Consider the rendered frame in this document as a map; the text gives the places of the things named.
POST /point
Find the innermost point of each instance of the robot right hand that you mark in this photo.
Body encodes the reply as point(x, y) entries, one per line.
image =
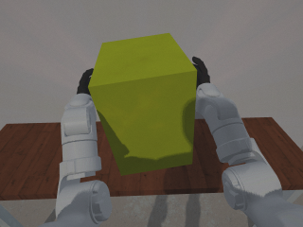
point(202, 73)

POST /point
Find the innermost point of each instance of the robot left forearm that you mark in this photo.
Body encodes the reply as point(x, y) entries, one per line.
point(79, 142)

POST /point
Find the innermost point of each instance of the right robot upper arm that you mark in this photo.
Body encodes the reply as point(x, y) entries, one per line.
point(254, 189)

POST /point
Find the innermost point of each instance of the robot right forearm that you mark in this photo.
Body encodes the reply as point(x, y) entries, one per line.
point(234, 145)

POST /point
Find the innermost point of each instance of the table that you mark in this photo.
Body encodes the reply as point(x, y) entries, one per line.
point(31, 153)

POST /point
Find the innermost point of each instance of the left robot upper arm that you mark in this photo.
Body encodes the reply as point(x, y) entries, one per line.
point(85, 204)

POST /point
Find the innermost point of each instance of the carton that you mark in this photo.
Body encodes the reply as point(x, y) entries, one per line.
point(144, 90)

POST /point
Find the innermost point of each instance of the robot left hand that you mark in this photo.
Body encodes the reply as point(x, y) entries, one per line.
point(84, 82)

